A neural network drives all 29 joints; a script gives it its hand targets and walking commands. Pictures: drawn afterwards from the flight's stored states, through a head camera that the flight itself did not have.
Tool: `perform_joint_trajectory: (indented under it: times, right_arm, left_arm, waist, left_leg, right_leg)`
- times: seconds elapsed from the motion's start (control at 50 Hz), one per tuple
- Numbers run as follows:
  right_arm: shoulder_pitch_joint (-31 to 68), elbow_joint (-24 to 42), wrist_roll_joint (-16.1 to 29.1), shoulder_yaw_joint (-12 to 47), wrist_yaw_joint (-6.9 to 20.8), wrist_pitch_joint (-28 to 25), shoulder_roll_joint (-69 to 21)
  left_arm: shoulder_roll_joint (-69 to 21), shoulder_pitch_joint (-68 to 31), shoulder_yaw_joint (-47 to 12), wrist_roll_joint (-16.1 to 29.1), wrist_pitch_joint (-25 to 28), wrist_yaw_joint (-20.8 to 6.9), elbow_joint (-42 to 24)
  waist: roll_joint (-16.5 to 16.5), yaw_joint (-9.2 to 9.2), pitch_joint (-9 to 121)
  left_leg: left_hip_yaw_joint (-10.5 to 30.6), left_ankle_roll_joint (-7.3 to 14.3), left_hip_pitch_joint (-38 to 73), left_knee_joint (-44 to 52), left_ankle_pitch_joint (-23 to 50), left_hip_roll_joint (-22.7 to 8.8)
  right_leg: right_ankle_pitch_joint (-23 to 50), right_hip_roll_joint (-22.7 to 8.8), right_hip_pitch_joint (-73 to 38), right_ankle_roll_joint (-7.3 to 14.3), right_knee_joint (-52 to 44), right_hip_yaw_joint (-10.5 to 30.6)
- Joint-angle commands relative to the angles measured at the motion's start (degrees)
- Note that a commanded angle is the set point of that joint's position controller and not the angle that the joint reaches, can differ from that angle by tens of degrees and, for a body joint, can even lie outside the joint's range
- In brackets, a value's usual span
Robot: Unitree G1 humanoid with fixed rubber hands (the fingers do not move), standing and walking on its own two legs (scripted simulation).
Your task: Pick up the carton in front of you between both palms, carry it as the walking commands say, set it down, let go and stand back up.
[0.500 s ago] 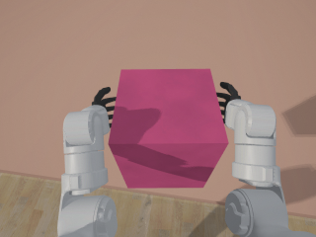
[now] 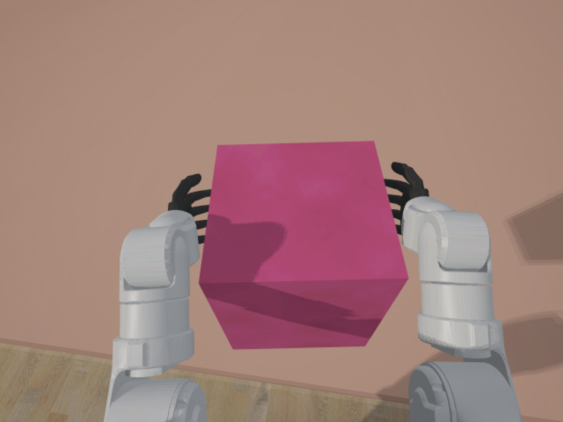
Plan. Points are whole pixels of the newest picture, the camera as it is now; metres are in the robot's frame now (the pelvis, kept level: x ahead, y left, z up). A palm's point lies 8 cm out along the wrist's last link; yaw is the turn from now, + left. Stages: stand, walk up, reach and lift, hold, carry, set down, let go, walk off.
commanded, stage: carry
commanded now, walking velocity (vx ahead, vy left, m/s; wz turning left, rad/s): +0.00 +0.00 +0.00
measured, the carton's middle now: (297, 254) +0.36 +0.00 +0.04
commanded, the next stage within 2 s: none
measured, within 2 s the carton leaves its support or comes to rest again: neither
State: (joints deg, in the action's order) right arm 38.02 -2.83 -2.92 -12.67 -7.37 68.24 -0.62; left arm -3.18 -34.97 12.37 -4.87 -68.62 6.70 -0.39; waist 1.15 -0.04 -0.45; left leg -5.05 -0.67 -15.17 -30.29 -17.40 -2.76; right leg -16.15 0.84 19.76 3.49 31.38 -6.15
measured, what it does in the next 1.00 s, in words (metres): stands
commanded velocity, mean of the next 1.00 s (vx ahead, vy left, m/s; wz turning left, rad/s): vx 0.00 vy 0.00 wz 0.00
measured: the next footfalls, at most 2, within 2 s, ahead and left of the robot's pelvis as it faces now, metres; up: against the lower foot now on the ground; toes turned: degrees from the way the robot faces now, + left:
none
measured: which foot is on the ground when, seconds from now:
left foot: down 0.00-1.00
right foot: down 0.00-1.00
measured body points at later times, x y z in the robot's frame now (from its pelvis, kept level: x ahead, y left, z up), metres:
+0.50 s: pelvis -0.02 +0.01 +0.00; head -0.04 +0.01 +0.45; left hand +0.34 +0.16 +0.12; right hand +0.34 -0.14 +0.12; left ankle -0.05 +0.12 -0.73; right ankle +0.00 -0.08 -0.73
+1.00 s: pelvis -0.05 +0.02 +0.00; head -0.06 +0.02 +0.45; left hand +0.31 +0.17 +0.12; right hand +0.32 -0.13 +0.12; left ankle -0.05 +0.12 -0.73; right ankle +0.00 -0.08 -0.73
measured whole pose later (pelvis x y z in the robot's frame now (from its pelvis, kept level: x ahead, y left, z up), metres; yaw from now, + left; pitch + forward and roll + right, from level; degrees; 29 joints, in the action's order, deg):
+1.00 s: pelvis -0.05 +0.02 +0.00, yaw +0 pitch +2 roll +0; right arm 39.0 -13.8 -3.5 -11.9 -7.1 69.5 0.5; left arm -0.1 -38.1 10.9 -3.4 -70.6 6.7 12.4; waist 0.1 -0.5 5.0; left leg -5.7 1.1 -16.5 -31.3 -16.5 -1.5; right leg -11.4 -0.5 20.1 2.1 29.7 -5.6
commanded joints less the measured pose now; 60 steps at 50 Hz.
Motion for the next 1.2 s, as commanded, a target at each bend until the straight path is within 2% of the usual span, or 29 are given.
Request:
perform_joint_trajectory:
  times: [0.0,0.02,0.04,0.1,0.16,0.26,0.48,0.72,1.18]
  right_arm:
    - [37.35,1.71,23.47,39.66,14.41,-0.06,-61.97]
    - [36.48,0.51,23.28,38.89,14.50,0.11,-61.74]
    - [35.80,-0.66,23.03,38.18,14.60,0.21,-61.65]
    - [35.64,-3.09,22.51,36.43,14.80,0.22,-61.60]
    - [37.63,-3.61,22.71,35.52,14.79,0.03,-62.19]
    - [40.38,-3.28,23.27,34.74,14.31,-0.08,-62.80]
    - [41.44,-4.47,23.72,33.52,14.06,0.12,-63.63]
    - [41.76,-4.81,23.67,32.97,14.00,0.20,-63.81]
    - [41.82,-4.75,23.50,32.67,14.08,0.38,-63.52]
  left_arm:
    - [-57.19,-42.91,-40.32,24.99,0.70,-13.79,-4.41]
    - [-57.09,-42.92,-40.13,25.06,0.56,-13.72,-3.52]
    - [-57.18,-42.71,-39.87,25.10,0.45,-13.70,-2.48]
    - [-58.06,-42.58,-38.66,25.16,0.43,-13.77,0.74]
    - [-59.17,-43.77,-37.38,25.33,0.58,-13.88,2.60]
    - [-60.13,-45.23,-35.70,25.68,0.65,-13.75,4.05]
    - [-59.93,-45.20,-33.24,25.01,0.39,-13.21,5.62]
    - [-60.19,-46.03,-33.12,25.21,0.24,-13.05,5.40]
    - [-60.51,-46.37,-33.22,25.52,0.17,-13.02,5.46]
  waist:
    - [-0.15,-0.59,31.66]
    - [1.41,-0.49,30.96]
    - [1.57,-0.42,30.56]
    - [0.69,-0.36,30.06]
    - [-0.67,-0.27,28.99]
    - [-1.12,-0.28,26.91]
    - [-1.33,-0.36,26.13]
    - [-1.36,-0.35,26.03]
    - [-1.12,-0.36,26.29]
  left_leg:
    - [4.02,1.97,10.52,-2.14,31.53,-6.85]
    - [4.10,2.06,10.90,-2.37,33.34,-7.24]
    - [4.05,1.96,10.55,-2.32,32.53,-7.06]
    - [3.89,1.70,9.18,-2.53,28.08,-6.24]
    - [4.01,1.73,8.14,-1.73,22.69,-6.11]
    - [4.45,1.98,6.68,-0.18,18.80,-6.25]
    - [4.92,2.29,5.13,1.71,13.89,-5.97]
    - [5.21,2.63,4.21,2.80,10.78,-5.88]
    - [5.92,3.29,3.11,3.59,10.32,-6.10]
  right_leg:
    - [33.55,-8.96,-13.77,0.68,0.53,5.85]
    - [31.26,-8.68,-12.60,0.33,0.78,5.91]
    - [31.44,-8.79,-12.27,0.25,0.94,6.17]
    - [34.38,-9.56,-12.27,0.56,1.20,7.02]
    - [31.26,-9.65,-11.77,0.44,0.30,7.21]
    - [24.99,-9.28,-10.80,0.08,-1.24,7.31]
    - [19.94,-9.33,-10.53,-0.01,-3.25,7.60]
    - [16.68,-9.41,-9.74,-0.06,-4.62,7.91]
    - [14.15,-9.32,-9.01,-0.50,-4.89,7.89]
